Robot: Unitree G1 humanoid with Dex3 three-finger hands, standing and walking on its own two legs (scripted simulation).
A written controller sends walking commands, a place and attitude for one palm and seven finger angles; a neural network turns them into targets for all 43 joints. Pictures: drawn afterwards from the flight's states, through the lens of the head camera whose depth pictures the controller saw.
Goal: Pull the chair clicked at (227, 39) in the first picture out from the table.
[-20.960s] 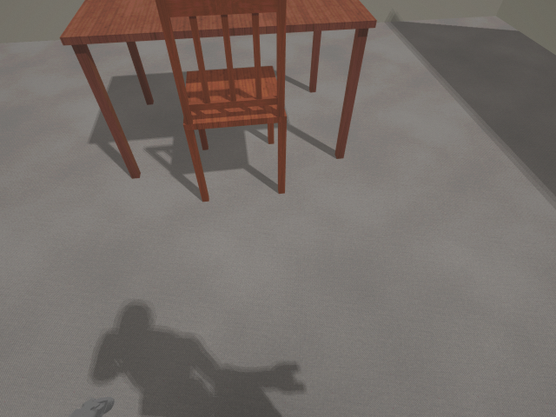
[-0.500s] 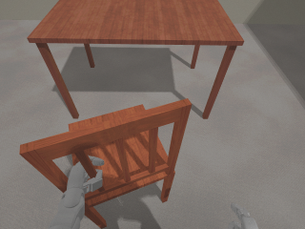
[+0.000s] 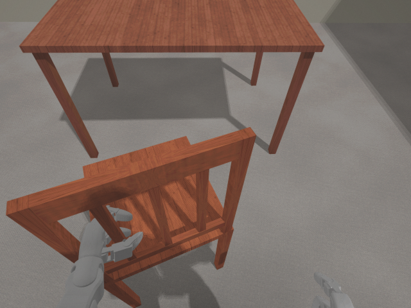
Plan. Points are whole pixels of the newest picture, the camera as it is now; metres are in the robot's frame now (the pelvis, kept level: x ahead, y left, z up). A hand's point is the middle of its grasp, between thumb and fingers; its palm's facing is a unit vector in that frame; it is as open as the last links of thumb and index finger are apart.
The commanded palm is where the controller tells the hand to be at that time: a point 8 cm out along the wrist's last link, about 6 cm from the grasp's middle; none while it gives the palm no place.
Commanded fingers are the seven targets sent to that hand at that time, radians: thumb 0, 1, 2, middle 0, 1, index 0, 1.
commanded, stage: open the thumb and straighten the fingers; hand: left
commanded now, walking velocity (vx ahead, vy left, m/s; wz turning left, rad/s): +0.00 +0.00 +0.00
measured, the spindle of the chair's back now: (161, 218) +0.32 +0.11 -0.06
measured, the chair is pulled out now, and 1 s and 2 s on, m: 0.53 0.53 0.53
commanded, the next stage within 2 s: draw the fingers out of the gap in 0.52 s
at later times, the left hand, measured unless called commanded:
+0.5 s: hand (124, 240) +0.27 +0.18 -0.05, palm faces +0.14 -0.97 -0.20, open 16.9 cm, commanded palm +0.24 +0.22 -0.03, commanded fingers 0.00 -0.55 0.20 0.00 0.00 0.00 0.00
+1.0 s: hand (120, 269) +0.21 +0.17 -0.06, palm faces +0.13 -0.97 -0.20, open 17.5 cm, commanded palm +0.17 +0.23 -0.03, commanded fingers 0.00 -0.55 0.20 0.00 0.00 0.00 0.00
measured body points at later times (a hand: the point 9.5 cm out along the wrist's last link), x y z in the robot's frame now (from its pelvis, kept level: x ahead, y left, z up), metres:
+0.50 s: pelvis +0.02 +0.00 -0.02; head +0.06 -0.01 +0.43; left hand +0.25 +0.23 -0.04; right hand +0.18 -0.25 -0.11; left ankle +0.03 +0.14 -0.72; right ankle -0.02 -0.14 -0.72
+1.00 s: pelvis +0.01 -0.01 -0.03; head +0.04 -0.01 +0.42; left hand +0.20 +0.22 -0.04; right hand +0.17 -0.26 -0.11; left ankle +0.03 +0.14 -0.72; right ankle -0.02 -0.14 -0.72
